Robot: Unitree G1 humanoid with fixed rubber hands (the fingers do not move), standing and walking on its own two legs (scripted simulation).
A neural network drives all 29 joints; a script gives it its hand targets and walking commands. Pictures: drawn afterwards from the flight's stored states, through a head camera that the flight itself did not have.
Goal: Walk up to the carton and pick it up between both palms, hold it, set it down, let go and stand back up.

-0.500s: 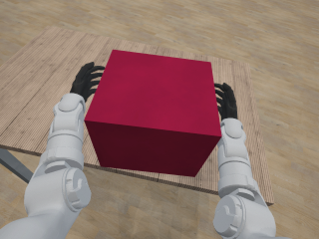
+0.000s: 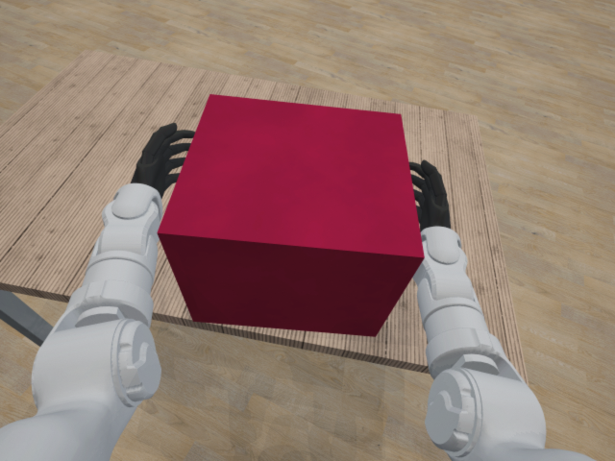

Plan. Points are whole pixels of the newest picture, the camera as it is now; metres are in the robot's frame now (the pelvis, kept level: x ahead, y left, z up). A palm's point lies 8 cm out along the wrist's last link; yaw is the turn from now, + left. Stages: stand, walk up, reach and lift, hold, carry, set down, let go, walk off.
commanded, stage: set down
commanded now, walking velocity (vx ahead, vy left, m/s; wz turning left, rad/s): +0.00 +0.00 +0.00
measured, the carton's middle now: (295, 219) +0.43 +0.01 +0.04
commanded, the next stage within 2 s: none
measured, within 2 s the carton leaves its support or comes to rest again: neither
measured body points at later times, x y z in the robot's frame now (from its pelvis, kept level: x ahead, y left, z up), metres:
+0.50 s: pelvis -0.02 -0.02 -0.02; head +0.03 +0.01 +0.42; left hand +0.45 +0.23 +0.09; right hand +0.42 -0.25 +0.09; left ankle +0.00 +0.10 -0.75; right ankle -0.02 -0.12 -0.75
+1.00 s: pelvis -0.03 +0.00 -0.01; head +0.00 +0.02 +0.44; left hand +0.46 +0.22 +0.20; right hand +0.42 -0.23 +0.19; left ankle +0.00 +0.10 -0.75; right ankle -0.02 -0.12 -0.75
